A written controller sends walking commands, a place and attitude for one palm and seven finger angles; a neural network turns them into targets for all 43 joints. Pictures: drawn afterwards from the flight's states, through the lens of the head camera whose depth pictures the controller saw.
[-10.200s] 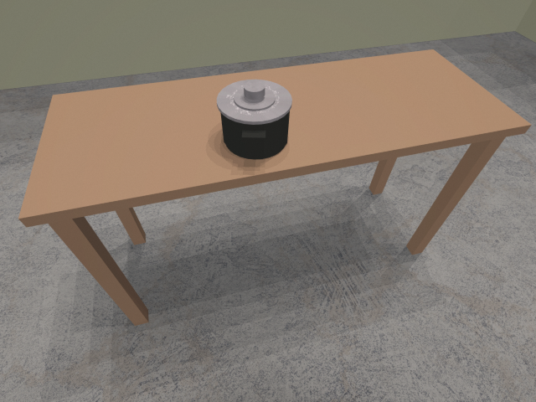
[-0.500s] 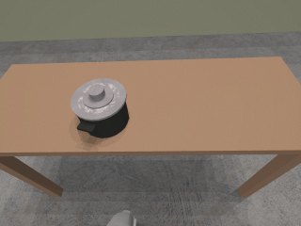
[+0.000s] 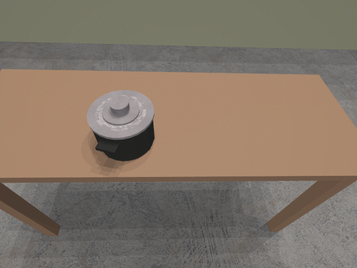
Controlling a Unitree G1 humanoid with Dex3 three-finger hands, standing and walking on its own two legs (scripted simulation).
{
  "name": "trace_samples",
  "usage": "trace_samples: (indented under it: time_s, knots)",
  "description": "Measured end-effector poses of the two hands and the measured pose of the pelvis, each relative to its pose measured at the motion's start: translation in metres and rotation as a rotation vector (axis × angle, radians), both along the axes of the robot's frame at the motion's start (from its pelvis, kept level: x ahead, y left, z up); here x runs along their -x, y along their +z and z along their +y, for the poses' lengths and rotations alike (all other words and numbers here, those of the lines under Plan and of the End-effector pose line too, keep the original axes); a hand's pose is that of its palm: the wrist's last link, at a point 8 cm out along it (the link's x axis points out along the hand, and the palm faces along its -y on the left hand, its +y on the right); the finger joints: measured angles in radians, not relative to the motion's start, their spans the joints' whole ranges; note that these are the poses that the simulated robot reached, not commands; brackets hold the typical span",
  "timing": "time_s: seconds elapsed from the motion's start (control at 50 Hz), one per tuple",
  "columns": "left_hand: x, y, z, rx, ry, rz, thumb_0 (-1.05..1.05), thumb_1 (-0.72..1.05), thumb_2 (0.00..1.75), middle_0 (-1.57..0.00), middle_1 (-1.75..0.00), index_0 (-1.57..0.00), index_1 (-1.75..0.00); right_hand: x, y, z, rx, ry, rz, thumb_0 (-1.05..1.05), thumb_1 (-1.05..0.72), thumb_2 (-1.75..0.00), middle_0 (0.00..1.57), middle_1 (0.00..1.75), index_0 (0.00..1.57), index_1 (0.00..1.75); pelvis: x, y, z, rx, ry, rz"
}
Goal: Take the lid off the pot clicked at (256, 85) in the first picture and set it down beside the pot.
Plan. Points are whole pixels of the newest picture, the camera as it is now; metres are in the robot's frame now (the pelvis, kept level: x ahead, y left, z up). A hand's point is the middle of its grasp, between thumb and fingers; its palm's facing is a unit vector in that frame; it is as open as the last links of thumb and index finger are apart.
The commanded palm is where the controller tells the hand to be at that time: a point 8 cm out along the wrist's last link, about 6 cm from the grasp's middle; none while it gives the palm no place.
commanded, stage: come to a stop and stand still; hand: left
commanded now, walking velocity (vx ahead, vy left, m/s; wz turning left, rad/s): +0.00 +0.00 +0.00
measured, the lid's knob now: (119, 105) +0.48 +0.19 +0.07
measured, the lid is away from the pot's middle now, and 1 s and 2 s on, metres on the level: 0.00 0.00 0.00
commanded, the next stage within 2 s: look again from close up in 1.02 s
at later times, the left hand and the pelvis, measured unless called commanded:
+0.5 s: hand out of the picture -0.01 +0.10 -0.18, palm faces +0.07 -0.99 -0.15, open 7.4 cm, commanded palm none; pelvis +0.02 -0.05 +0.00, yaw +1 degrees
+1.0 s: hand out of the picture +0.01 +0.14 -0.18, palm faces +0.08 -0.98 -0.21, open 7.4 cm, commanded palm none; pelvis +0.04 -0.03 -0.01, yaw +0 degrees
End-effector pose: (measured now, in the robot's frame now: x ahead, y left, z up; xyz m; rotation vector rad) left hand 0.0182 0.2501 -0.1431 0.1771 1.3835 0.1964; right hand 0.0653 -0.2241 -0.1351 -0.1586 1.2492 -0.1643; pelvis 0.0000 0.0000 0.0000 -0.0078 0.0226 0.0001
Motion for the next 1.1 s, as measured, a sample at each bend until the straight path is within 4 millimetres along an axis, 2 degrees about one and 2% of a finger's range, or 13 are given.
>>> trace_samples:
  time_s: [0.1, 0.16, 0.22, 0.3, 0.38, 0.46, 0.56, 0.68, 0.84, 0.96, 1.1]
  knots:
    - [0.012, 0.006, -0.021, -0.036, -0.014, -0.009, 0.01, 0.91, 0.9, -0.2, -0.3, -0.2, -0.3, 0.045, -0.019, -0.023, -0.041, -0.05, 0.085, 0.0, -0.91, -0.9, 0.2, 0.3, 0.2, 0.3, 0.008, -0.005, -0.019, -0.025, 0.005, -0.017]
    - [0.021, 0.011, -0.038, -0.028, -0.014, 0.002, 0.01, 0.91, 0.9, -0.2, -0.3, -0.2, -0.3, 0.072, -0.022, -0.03, -0.059, -0.064, 0.147, 0.0, -0.91, -0.9, 0.2, 0.3, 0.2, 0.3, 0.004, -0.001, -0.027, -0.025, 0.005, -0.023]
    - [0.026, 0.008, -0.052, -0.011, -0.009, 0.012, 0.01, 0.9, 0.9, -0.2, -0.3, -0.2, -0.3, 0.093, -0.024, -0.035, -0.062, -0.076, 0.194, 0.0, -0.91, -0.9, 0.2, 0.3, 0.2, 0.3, 0.001, -0.003, -0.034, -0.015, 0.005, -0.039]
    - [0.028, 0.001, -0.073, 0.023, 0.01, 0.02, 0.01, 0.9, 0.9, -0.2, -0.3, -0.2, -0.3, 0.112, -0.023, -0.038, -0.064, -0.084, 0.258, 0.0, -0.91, -0.9, 0.2, 0.3, 0.2, 0.29, -0.004, -0.003, -0.043, -0.015, 0.014, -0.053]
    - [0.029, -0.004, -0.09, 0.061, 0.025, 0.036, 0.01, 0.9, 0.9, -0.2, -0.3, -0.2, -0.3, 0.118, -0.02, -0.038, -0.061, -0.083, 0.297, 0.0, -0.91, -0.9, 0.2, 0.3, 0.2, 0.29, -0.008, -0.003, -0.048, -0.013, 0.018, -0.053]
    - [0.03, -0.008, -0.1, 0.086, 0.04, 0.057, 0.01, 0.9, 0.9, -0.21, -0.3, -0.2, -0.3, 0.111, -0.018, -0.036, -0.059, -0.078, 0.303, 0.0, -0.91, -0.9, 0.2, 0.3, 0.2, 0.29, -0.013, -0.004, -0.05, -0.013, 0.02, -0.049]
    - [0.03, -0.01, -0.103, 0.093, 0.06, 0.077, 0.01, 0.9, 0.9, -0.21, -0.3, -0.2, -0.3, 0.088, -0.019, -0.033, -0.057, -0.065, 0.27, 0.0, -0.91, -0.9, 0.2, 0.3, 0.2, 0.29, -0.022, -0.004, -0.05, -0.017, 0.019, -0.044]
    - [0.028, -0.01, -0.096, 0.077, 0.075, 0.086, 0.01, 0.9, 0.9, -0.21, -0.3, -0.2, -0.3, 0.049, -0.021, -0.031, -0.044, -0.041, 0.197, 0.0, -0.91, -0.9, 0.2, 0.3, 0.2, 0.3, -0.033, -0.005, -0.047, -0.02, 0.016, -0.045]
    - [0.023, -0.009, -0.08, 0.053, 0.074, 0.087, 0.01, 0.9, 0.9, -0.2, -0.3, -0.2, -0.3, 0.015, -0.018, -0.038, -0.012, -0.025, 0.13, 0.01, -0.93, -0.9, 0.2, 0.3, 0.2, 0.3, -0.041, -0.006, -0.04, -0.025, 0.009, -0.046]
    - [0.016, -0.008, -0.069, 0.041, 0.067, 0.076, 0.01, 0.9, 0.9, -0.2, -0.3, -0.2, -0.3, 0.004, -0.016, -0.035, -0.008, -0.014, 0.106, 0.0, -0.92, -0.9, 0.2, 0.3, 0.2, 0.3, -0.042, -0.005, -0.035, -0.028, 0.008, -0.045]
    - [0.009, -0.006, -0.06, 0.031, 0.057, 0.053, 0.01, 0.9, 0.9, -0.2, -0.3, -0.2, -0.3, 0.007, -0.016, -0.03, -0.013, -0.008, 0.11, 0.0, -0.92, -0.9, 0.2, 0.3, 0.2, 0.3, -0.04, -0.004, -0.03, -0.029, 0.01, -0.049]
